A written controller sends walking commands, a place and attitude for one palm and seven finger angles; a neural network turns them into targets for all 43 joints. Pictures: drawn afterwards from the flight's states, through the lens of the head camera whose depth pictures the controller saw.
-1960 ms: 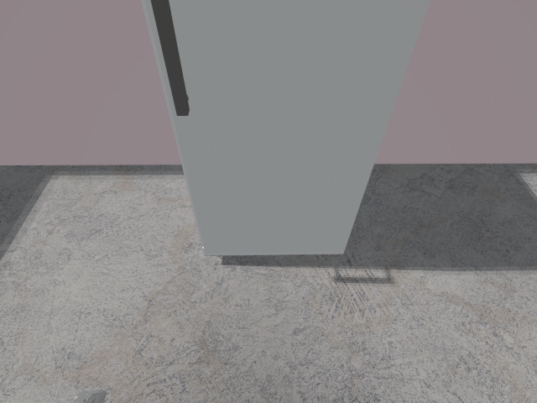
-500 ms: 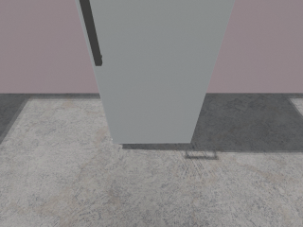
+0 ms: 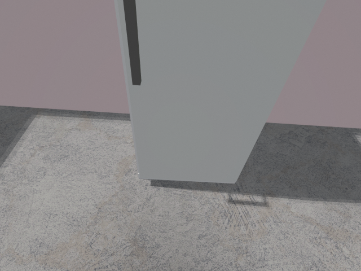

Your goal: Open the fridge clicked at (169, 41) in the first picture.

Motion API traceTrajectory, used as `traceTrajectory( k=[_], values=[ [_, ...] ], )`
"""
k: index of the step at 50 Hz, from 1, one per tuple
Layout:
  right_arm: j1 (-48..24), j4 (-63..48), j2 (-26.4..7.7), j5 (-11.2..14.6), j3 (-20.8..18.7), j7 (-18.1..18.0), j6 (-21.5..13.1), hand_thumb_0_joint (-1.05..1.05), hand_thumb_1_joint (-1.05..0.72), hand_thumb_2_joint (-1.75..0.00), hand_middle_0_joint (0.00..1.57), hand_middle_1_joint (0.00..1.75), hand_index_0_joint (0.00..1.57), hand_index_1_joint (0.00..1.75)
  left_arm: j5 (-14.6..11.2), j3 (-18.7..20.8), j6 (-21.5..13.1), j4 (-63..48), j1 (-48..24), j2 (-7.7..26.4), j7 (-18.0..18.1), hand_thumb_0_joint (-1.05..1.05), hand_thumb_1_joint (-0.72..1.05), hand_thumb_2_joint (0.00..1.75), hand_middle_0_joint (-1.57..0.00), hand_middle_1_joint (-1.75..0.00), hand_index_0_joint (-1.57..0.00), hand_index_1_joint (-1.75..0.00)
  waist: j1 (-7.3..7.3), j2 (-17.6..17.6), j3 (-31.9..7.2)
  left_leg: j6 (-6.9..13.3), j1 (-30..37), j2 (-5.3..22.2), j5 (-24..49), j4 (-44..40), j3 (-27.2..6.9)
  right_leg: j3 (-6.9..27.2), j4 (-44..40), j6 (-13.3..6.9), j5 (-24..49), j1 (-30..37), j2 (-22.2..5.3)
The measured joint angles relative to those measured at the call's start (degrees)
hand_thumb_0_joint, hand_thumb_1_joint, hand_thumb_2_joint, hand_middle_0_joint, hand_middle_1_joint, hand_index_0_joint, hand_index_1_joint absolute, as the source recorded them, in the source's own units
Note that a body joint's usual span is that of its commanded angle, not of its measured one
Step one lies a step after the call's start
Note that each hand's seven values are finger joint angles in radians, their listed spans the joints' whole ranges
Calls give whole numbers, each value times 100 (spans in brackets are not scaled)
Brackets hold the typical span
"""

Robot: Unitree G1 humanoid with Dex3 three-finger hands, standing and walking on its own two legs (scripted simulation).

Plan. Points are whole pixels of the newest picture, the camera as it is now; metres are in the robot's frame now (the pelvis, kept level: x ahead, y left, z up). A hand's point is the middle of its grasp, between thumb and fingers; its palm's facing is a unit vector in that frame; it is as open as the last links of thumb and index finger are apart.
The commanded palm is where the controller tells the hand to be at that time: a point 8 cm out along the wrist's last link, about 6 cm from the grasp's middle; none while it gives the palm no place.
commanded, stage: take the last steps up to it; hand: left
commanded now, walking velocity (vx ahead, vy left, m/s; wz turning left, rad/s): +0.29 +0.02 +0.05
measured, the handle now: (133, 25) +0.70 +0.19 +0.22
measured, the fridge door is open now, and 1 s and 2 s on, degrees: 0 0 0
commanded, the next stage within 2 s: come to a stop and stand still in 0.30 s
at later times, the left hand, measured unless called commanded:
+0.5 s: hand (129, 222) +0.28 +0.15 -0.17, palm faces +0.05 -0.98 -0.19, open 7.3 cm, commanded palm none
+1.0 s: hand (95, 253) +0.20 +0.23 -0.18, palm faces +0.11 -0.97 -0.21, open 7.4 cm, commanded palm none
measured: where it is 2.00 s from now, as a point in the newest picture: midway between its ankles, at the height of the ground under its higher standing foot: outside the picture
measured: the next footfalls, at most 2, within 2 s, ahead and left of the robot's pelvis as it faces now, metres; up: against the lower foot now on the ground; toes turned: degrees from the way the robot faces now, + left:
right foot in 0.38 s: +0.30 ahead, -0.09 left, +0.00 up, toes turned -5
left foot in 0.84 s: +0.24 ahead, +0.13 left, +0.00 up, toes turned +3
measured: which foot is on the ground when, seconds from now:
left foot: down 0.00-0.40, up 0.42-0.82, down 0.84-1.00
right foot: up 0.00-0.36, down 0.38-0.84, up 0.86-1.00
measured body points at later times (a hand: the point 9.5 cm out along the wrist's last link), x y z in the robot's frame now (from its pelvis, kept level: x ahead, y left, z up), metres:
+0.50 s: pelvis +0.18 -0.02 -0.01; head +0.21 -0.03 +0.44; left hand +0.28 +0.20 -0.15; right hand +0.11 -0.22 -0.17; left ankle +0.06 +0.09 -0.65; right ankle +0.26 -0.09 -0.73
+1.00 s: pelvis +0.19 +0.03 +0.01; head +0.21 +0.05 +0.45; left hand +0.19 +0.28 -0.16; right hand +0.29 -0.19 -0.13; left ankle +0.21 +0.14 -0.73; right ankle +0.19 -0.10 -0.68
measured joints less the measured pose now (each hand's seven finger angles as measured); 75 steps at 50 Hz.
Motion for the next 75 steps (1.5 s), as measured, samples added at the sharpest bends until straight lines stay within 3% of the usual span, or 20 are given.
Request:
traceTrajectory(
  k=[3,7,12,17,19,21,23,26,32,38,42,46,49,51,56,60,64,75],
  values=[
    [292,143,243,34,63,-63,-96,0,-91,-89,20,30,20,30,14,31,-57,-9,-98,-55,-41,0,91,90,-20,-30,-20,-30,-50,-17,50,27,418,-115,163,-613,-13,-119,694,64,578,-652,-76],
    [581,386,518,71,115,-117,-186,0,-91,-89,20,30,20,30,0,56,-121,-167,-372,-162,-46,0,91,90,-20,-30,-20,-30,-53,26,143,70,929,-209,294,-1260,-68,-216,587,179,1040,-1227,-163],
    [730,571,716,64,111,-155,-205,0,-91,-89,20,30,20,30,-27,120,-121,-313,-803,-172,-6,1,93,90,-20,-30,-20,-30,-126,90,290,21,1454,-249,157,-1607,-112,-351,-508,184,1463,-1420,-171],
    [716,638,675,32,51,-174,-168,0,-91,-89,20,30,20,30,-43,104,-199,-488,-1212,-253,1,1,93,90,-20,-30,-19,-30,-255,234,434,-91,1813,-194,-361,-1374,-115,-496,-1654,-27,1456,-1042,56],
    [742,660,631,46,20,-170,-135,0,-91,-89,20,30,20,30,-26,86,-314,-586,-1290,-288,5,1,92,90,-20,-30,-19,-30,-259,305,440,-146,1757,-106,-765,-770,-149,-579,-2094,-137,1597,-642,209],
    [620,671,577,99,-18,-144,-66,0,-91,-89,20,30,20,30,-18,90,-494,-661,-1352,-334,38,0,92,90,-20,-30,-20,-30,-196,361,493,-157,1099,0,-1060,1026,-227,-667,-1939,-418,1785,-547,256],
    [369,594,468,109,-82,-142,23,1,-91,-89,20,30,20,30,-58,67,-530,-689,-1345,-397,80,0,91,90,-20,-30,-20,-30,-171,440,515,-167,264,43,-1005,2805,-425,-752,-1864,-413,1461,-387,305],
    [-95,334,279,83,-143,-167,184,1,-91,-89,20,30,20,30,-54,16,-405,-644,-1251,-482,200,0,91,90,-20,-30,-20,-30,-150,488,417,-274,-675,205,-715,3479,-496,-800,-2234,-302,1455,-125,354],
    [-1003,-259,56,42,-249,-131,396,0,-91,-90,19,30,20,30,-19,84,-193,-696,-1195,-335,282,-2,94,90,-20,-30,-20,-30,-3,399,381,-528,-1448,342,-559,2479,-573,-742,-2487,-310,1501,-33,277],
    [-1603,-598,-60,52,-287,-78,446,0,-91,-90,19,30,19,30,27,118,-63,-733,-1034,-194,238,-1,92,90,-20,-30,-20,-30,203,286,498,-612,-1293,239,-552,1872,-549,-619,-2400,-177,1475,-56,150],
    [-1622,-715,-39,63,-237,-60,342,0,-91,-90,19,30,20,30,-2,156,30,-715,-831,-83,225,0,91,90,-20,-30,-20,-30,222,218,417,-504,-546,245,217,447,-450,-613,-2114,-11,1354,-188,92],
    [-1481,-660,162,-10,-101,-104,313,0,-91,-89,20,30,20,30,-32,197,173,-622,-749,64,221,0,91,90,-20,-30,-20,-30,256,5,421,-253,-431,154,284,255,-378,-68,-978,183,144,-470,251],
    [-1369,-557,267,1,-36,-178,307,0,-92,-89,20,30,20,30,-33,219,158,-550,-619,99,173,0,91,90,-20,-30,-20,-30,268,-31,354,-235,-297,160,505,-149,-343,204,-157,279,178,-569,373],
    [-1328,-497,254,8,-42,-204,294,0,-93,-89,20,30,20,30,-38,209,154,-479,-500,82,145,0,91,90,-20,-30,-20,-30,251,-16,294,-230,-225,176,634,-371,-293,244,-86,343,214,-451,354],
    [-1207,-339,164,-11,-84,-193,273,0,-92,-89,20,30,20,30,-52,120,201,-276,-382,-33,102,0,91,90,-20,-30,-19,-30,99,143,232,-278,-176,279,788,-580,-240,91,-1211,368,8,262,218],
    [-1020,-148,103,42,-125,-162,281,0,-92,-89,20,30,20,30,-66,42,53,-211,-409,-101,119,0,91,90,-20,-30,-20,-30,43,144,189,-402,-347,275,744,-345,-185,63,-2780,272,822,960,121],
    [-813,138,0,61,-126,-129,381,0,-91,-89,20,30,20,30,-78,-81,-74,-39,-490,-321,158,0,91,90,-20,-30,-20,-30,-56,419,161,-500,-264,426,800,-389,-317,-53,-2843,152,881,1065,290],
    [-243,594,254,32,-13,-116,370,1,-91,-89,20,30,20,30,-134,-128,-97,112,-454,-457,205,1,92,90,-20,-30,-20,-30,-102,391,151,-646,-151,558,919,-555,-415,-139,-2985,20,957,1186,439]
  ],
)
